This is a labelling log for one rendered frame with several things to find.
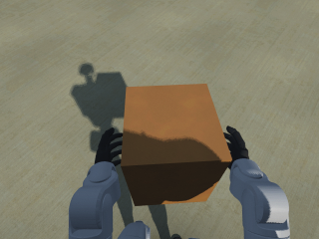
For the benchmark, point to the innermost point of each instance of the robot right hand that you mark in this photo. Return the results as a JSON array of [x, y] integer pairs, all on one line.
[[236, 145]]

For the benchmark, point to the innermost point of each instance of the left robot forearm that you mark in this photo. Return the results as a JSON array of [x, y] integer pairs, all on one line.
[[91, 207]]

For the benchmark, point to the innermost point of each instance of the robot left hand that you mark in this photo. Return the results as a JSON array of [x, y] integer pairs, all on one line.
[[105, 147]]

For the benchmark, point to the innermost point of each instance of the left robot thigh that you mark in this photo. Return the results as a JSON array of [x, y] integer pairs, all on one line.
[[136, 230]]

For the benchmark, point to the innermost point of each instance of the right robot forearm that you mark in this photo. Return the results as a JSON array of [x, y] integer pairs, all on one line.
[[265, 207]]

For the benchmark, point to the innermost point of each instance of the carton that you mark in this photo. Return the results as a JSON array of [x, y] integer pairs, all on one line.
[[173, 148]]

